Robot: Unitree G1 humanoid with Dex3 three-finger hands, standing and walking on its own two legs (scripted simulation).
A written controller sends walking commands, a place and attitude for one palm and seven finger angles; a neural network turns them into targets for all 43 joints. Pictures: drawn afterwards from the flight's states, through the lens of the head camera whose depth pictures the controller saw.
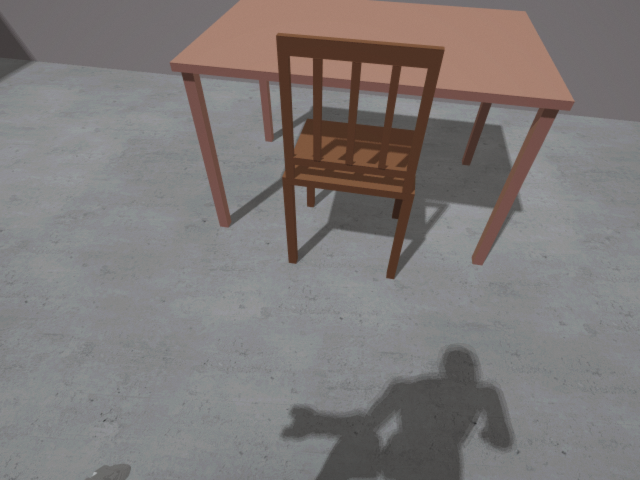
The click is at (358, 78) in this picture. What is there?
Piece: chair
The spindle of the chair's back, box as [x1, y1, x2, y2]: [345, 62, 360, 164]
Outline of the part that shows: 360,62 352,62 345,163 351,164 353,155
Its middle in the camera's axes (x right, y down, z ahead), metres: +0.09 -0.34 +1.10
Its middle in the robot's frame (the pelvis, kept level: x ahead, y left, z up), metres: +1.05 -0.04 -0.08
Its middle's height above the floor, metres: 0.69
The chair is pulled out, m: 0.00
